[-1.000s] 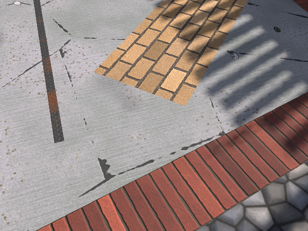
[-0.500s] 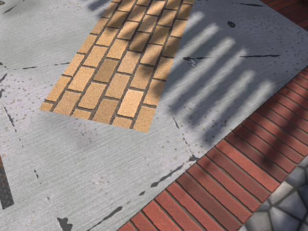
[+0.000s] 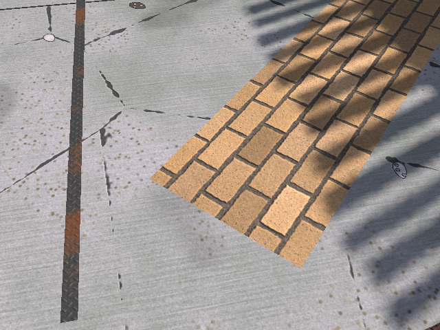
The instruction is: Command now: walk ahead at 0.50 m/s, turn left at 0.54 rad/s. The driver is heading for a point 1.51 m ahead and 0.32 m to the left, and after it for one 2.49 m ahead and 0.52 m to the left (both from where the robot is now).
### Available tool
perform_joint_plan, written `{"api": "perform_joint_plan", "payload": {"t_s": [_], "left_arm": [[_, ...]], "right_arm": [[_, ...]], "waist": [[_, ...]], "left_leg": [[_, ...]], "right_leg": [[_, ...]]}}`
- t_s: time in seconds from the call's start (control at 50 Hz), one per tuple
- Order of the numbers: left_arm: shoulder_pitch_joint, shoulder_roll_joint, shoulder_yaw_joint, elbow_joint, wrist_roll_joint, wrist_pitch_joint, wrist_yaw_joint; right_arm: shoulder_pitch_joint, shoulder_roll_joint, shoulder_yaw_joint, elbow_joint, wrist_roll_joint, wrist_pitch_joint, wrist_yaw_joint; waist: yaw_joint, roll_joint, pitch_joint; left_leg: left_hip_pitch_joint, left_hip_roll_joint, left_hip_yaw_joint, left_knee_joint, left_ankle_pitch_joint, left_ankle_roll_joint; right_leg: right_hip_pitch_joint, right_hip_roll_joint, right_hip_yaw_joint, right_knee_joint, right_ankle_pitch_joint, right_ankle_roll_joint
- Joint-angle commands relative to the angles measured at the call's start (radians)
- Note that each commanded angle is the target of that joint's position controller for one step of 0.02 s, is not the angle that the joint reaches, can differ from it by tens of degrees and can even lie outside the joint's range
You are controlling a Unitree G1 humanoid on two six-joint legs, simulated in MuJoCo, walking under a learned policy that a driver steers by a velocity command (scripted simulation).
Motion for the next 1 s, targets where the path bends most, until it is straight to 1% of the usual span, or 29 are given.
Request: {"api": "perform_joint_plan", "payload": {"t_s": [0.02,0.04,0.1,0.16,0.2,0.22,0.24,0.28,0.32,0.38,0.42,0.44,0.46,0.48,0.5,0.52,0.56,0.58,0.6,0.66,0.72,0.78,0.82,0.86,0.88,0.9,0.92,0.94,1.0], "left_arm": [[-0.269,0.090,-0.001,-0.182,-0.050,-0.054,-0.025],[-0.255,0.137,0.014,-0.201,-0.028,-0.049,0.002],[-0.159,0.060,-0.006,-0.190,-0.008,-0.005,0.037],[-0.194,0.064,-0.016,-0.220,-0.032,0.024,0.040],[-0.284,0.013,-0.043,-0.265,-0.038,0.036,0.028],[-0.251,0.013,-0.050,-0.265,-0.015,0.033,0.014],[-0.265,0.034,-0.048,-0.267,-0.020,0.026,0.009],[-0.369,0.081,-0.038,-0.293,-0.009,0.016,0.016],[-0.474,0.055,-0.057,-0.298,-0.019,0.027,0.013],[-0.420,0.074,-0.050,-0.281,-0.032,0.030,0.013],[-0.060,0.200,0.011,-0.159,-0.054,0.006,0.030],[0.025,0.211,0.051,-0.177,-0.144,-0.013,0.053],[0.142,0.255,0.057,-0.144,-0.128,-0.017,0.052],[0.169,0.299,0.076,-0.126,-0.148,0.001,0.033],[0.162,0.272,0.082,-0.083,-0.156,0.012,0.033],[0.084,0.156,0.050,-0.097,-0.132,0.014,0.047],[-0.057,0.103,0.019,-0.080,-0.106,-0.006,0.045],[-0.101,0.042,0.002,-0.058,-0.111,-0.017,0.040],[-0.147,0.032,-0.003,-0.058,-0.101,-0.020,0.035],[-0.163,0.132,0.024,-0.056,-0.084,-0.031,0.063],[-0.059,0.186,0.047,-0.024,-0.133,-0.013,0.080],[0.029,0.187,0.058,0.001,-0.138,0.016,0.074],[0.032,0.212,0.070,0.010,-0.135,0.029,0.065],[0.031,0.207,0.066,0.014,-0.135,0.036,0.058],[0.021,0.182,0.056,-0.004,-0.120,0.029,0.059],[0.090,0.065,0.011,-0.047,-0.105,0.001,0.045],[0.064,0.115,0.026,-0.027,-0.125,-0.034,0.031],[-0.032,0.174,0.051,-0.063,-0.155,-0.042,0.032],[-0.112,0.146,0.061,-0.076,-0.116,-0.012,0.064]], "right_arm": [[0.503,-0.235,-0.088,0.128,-0.010,-0.038,-0.020],[0.397,-0.159,-0.060,0.127,0.009,-0.045,-0.012],[0.165,-0.032,-0.003,0.065,0.007,-0.044,0.017],[0.134,-0.086,-0.014,0.037,0.002,-0.059,0.020],[0.180,-0.139,-0.030,0.047,-0.008,-0.049,0.029],[0.189,-0.140,-0.027,0.038,-0.029,-0.045,0.033],[0.224,-0.095,-0.017,0.060,-0.045,-0.049,0.028],[0.363,-0.088,-0.017,0.078,-0.018,-0.049,0.003],[0.466,-0.087,-0.013,0.110,0.000,-0.030,-0.001],[0.419,-0.133,-0.007,0.083,-0.005,-0.005,0.034],[0.367,-0.144,0.002,0.061,-0.001,-0.006,0.048],[0.314,-0.030,0.004,0.051,0.137,0.012,-0.014],[0.506,0.037,0.028,0.063,0.149,0.022,-0.042],[0.565,-0.005,0.032,0.015,0.148,0.019,-0.063],[0.446,-0.027,0.028,-0.027,0.166,0.028,-0.080],[0.229,-0.086,0.006,-0.075,0.153,0.045,-0.103],[0.102,-0.057,0.013,-0.135,0.099,0.082,-0.105],[0.090,-0.035,0.007,-0.137,0.097,0.096,-0.091],[0.130,-0.024,0.004,-0.128,0.105,0.099,-0.083],[0.101,-0.023,-0.002,-0.138,0.060,0.069,-0.060],[-0.042,0.023,0.020,-0.168,0.073,0.061,-0.030],[-0.186,-0.004,0.017,-0.216,0.081,0.056,-0.013],[-0.207,-0.046,0.001,-0.232,0.077,0.050,-0.004],[-0.039,-0.111,-0.036,-0.185,0.071,0.051,-0.010],[0.156,-0.182,-0.068,-0.137,0.067,0.055,-0.024],[0.284,-0.312,-0.095,-0.109,0.055,0.059,-0.032],[0.366,-0.256,-0.081,-0.086,0.064,0.063,-0.031],[0.288,-0.213,-0.064,-0.082,0.059,0.061,-0.031],[0.054,-0.098,-0.033,-0.102,0.050,0.042,-0.024]], "waist": [[-0.247,0.071,-0.033],[-0.172,0.048,-0.045],[0.011,0.032,0.008],[0.015,0.025,0.007],[-0.012,0.051,0.001],[0.001,0.072,-0.024],[-0.014,0.034,-0.002],[-0.108,0.043,0.011],[-0.181,0.016,0.041],[-0.110,0.035,0.073],[0.062,-0.033,-0.005],[0.116,0.021,-0.194],[0.085,-0.223,-0.382],[0.066,-0.316,-0.476],[0.079,-0.248,-0.395],[0.098,0.008,-0.170],[0.034,0.014,0.015],[-0.018,-0.033,0.105],[-0.057,-0.073,0.107],[-0.076,-0.093,0.038],[-0.013,-0.052,-0.005],[0.048,-0.027,0.043],[0.040,-0.057,0.048],[-0.057,-0.064,-0.066],[-0.142,-0.029,-0.192],[-0.133,0.228,-0.359],[-0.163,0.212,-0.474],[-0.144,0.168,-0.307],[-0.011,0.098,-0.101]], "left_leg": [[0.803,0.291,-0.574,-0.279,0.253,0.254],[0.654,0.273,-0.519,-0.287,0.255,0.259],[0.191,0.233,-0.417,-0.385,0.292,0.256],[0.023,0.143,-0.310,-0.414,0.243,0.214],[-0.110,0.072,-0.239,-0.377,0.284,0.179],[-0.174,0.069,-0.253,-0.312,0.235,0.166],[-0.059,0.100,-0.327,-0.239,0.122,0.162],[0.234,0.105,-0.407,-0.118,0.025,0.180],[0.246,0.070,-0.408,-0.019,-0.131,0.155],[0.010,0.071,-0.504,0.071,-0.158,0.143],[-0.085,-0.034,-0.435,0.377,-0.059,0.034],[-0.186,-0.041,-0.341,0.681,-0.210,0.003],[-0.401,-0.094,-0.277,1.119,-0.589,-0.060],[-0.568,-0.019,-0.222,1.343,-0.518,-0.097],[-0.724,0.027,-0.157,1.386,-0.382,-0.116],[-0.761,0.076,-0.093,1.305,-0.242,-0.111],[-0.637,0.134,-0.154,1.224,-0.180,-0.089],[-0.601,0.160,-0.224,1.042,-0.097,-0.058],[-0.505,0.159,-0.223,0.908,-0.053,-0.046],[-0.188,0.137,-0.107,0.364,0.263,-0.088],[-0.142,0.120,-0.051,0.102,0.313,-0.090],[-0.220,0.113,-0.036,-0.031,0.223,-0.055],[-0.178,0.094,-0.016,-0.081,0.146,-0.018],[0.123,0.032,0.036,-0.140,0.131,0.029],[0.445,0.109,-0.065,-0.085,0.235,0.076],[0.841,0.408,-0.563,-0.167,0.132,0.252],[0.897,0.466,-0.812,-0.308,0.069,0.301],[0.787,0.426,-0.646,-0.311,0.097,0.249],[0.339,0.286,-0.319,-0.394,0.308,0.152]], "right_leg": [[-0.938,0.054,0.274,0.521,-0.022,-0.036],[-0.843,0.027,0.287,0.492,0.018,-0.039],[-0.575,-0.028,0.269,0.334,0.135,-0.032],[-0.497,-0.002,0.203,0.102,0.292,0.015],[-0.341,0.047,0.114,-0.048,0.394,0.022],[-0.255,0.046,0.124,0.048,0.529,0.006],[-0.397,-0.004,0.251,-0.027,0.670,0.010],[-0.655,0.016,0.230,-0.178,0.678,0.021],[-0.627,0.017,0.194,-0.439,0.808,0.022],[-0.288,0.024,0.172,-0.434,0.755,0.011],[0.112,0.001,0.101,-0.441,0.836,-0.048],[0.310,-0.086,0.280,-0.286,0.909,-0.055],[0.596,-0.337,0.495,-0.139,1.113,-0.190],[0.624,-0.463,0.774,-0.268,0.814,-0.306],[0.559,-0.498,0.914,-0.466,0.263,-0.355],[0.339,-0.410,0.803,-0.591,0.037,-0.310],[-0.068,-0.375,0.670,-0.608,0.184,-0.288],[-0.209,-0.292,0.530,-0.622,0.148,-0.208],[-0.323,-0.222,0.401,-0.646,0.178,-0.165],[-0.434,-0.083,0.131,-0.679,0.478,-0.170],[-0.243,-0.135,0.143,-0.684,0.523,-0.181],[-0.067,-0.201,0.184,-0.653,0.460,-0.174],[-0.014,-0.210,0.178,-0.600,0.554,-0.157],[-0.035,-0.150,0.106,-0.373,0.844,-0.119],[-0.220,-0.101,0.052,-0.108,0.778,-0.076],[-0.639,0.049,0.039,0.340,0.229,-0.001],[-0.766,0.094,0.234,0.500,-0.109,-0.007],[-0.878,0.041,0.234,0.538,-0.052,-0.016],[-0.699,-0.052,0.204,0.331,0.152,-0.014]]}}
